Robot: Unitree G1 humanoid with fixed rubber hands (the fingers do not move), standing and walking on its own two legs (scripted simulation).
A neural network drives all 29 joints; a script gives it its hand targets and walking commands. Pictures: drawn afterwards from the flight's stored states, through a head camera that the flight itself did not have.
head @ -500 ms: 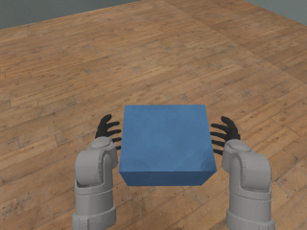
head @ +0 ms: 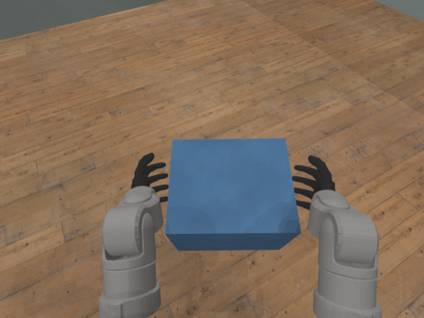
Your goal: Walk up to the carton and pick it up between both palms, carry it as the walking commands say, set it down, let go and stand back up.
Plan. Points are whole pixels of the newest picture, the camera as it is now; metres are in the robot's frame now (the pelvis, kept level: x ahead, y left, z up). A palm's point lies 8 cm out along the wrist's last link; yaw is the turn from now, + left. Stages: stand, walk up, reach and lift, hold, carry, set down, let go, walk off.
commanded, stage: carry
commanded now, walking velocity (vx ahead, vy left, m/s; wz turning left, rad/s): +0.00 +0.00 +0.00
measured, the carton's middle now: (228, 197) +0.34 +0.01 +0.00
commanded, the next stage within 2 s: none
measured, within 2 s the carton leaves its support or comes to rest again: neither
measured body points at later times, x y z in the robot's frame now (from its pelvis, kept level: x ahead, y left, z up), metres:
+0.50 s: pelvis +0.18 +0.00 -0.01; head +0.21 +0.00 +0.44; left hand +0.47 +0.17 +0.08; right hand +0.48 -0.13 +0.08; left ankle +0.12 +0.12 -0.70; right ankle +0.12 -0.12 -0.74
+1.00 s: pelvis +0.23 +0.08 -0.02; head +0.28 +0.08 +0.43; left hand +0.53 +0.24 +0.06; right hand +0.54 -0.06 +0.06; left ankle +0.26 +0.15 -0.73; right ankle +0.20 -0.08 -0.74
